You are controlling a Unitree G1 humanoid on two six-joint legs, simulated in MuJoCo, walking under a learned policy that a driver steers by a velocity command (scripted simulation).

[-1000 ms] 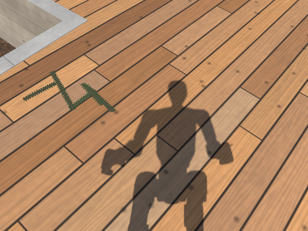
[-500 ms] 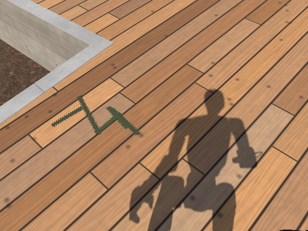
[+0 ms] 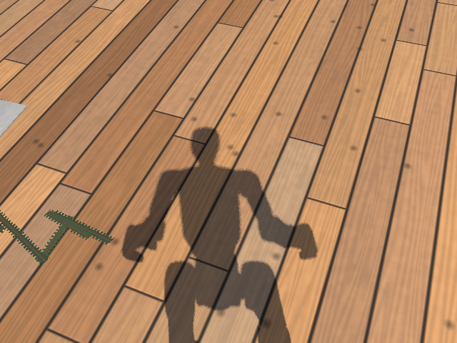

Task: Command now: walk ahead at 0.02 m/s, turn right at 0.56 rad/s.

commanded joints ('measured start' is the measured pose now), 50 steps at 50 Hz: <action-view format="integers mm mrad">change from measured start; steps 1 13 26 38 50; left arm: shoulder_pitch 121 23 11 -91 304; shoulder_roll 126 174 69 50 206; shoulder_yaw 48 41 15 3 44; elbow -37 -123 -177 -185 -95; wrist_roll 9 4 -11 -10 4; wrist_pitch -8 -53 -37 -95 -124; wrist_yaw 1 45 33 -9 -14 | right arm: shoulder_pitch -5 -68 151 179 179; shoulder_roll -124 -80 -231 -151 -149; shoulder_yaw -35 -25 -63 -29 2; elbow -36 -60 -18 -8 -17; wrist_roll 15 -5 -16 -8 31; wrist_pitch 1 0 -33 -79 -112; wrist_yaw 2 -12 20 5 34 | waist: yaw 48 14 -27 -81 134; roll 35 -124 189 114 -188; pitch -126 -165 -149 12 -299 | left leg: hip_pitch -2 -331 335 234 -517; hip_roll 187 -79 232 174 -31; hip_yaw -105 -275 -666 -312 -285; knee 34 482 -210 -335 833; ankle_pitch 18 -133 -303 -75 -339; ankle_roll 85 -81 173 182 10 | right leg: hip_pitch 225 311 -277 -371 695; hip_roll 42 -130 199 6 -312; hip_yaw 2 361 218 95 738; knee -237 -343 91 205 -439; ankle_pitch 167 465 -335 146 -125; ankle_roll -74 -240 -69 40 -313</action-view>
